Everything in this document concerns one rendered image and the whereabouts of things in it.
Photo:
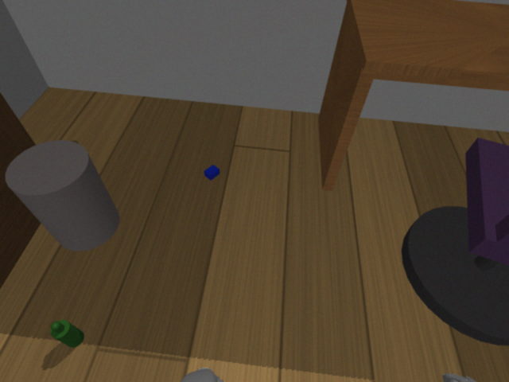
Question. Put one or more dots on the desk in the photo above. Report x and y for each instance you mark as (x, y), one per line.
(443, 42)

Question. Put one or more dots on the office chair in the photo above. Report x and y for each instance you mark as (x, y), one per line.
(457, 258)

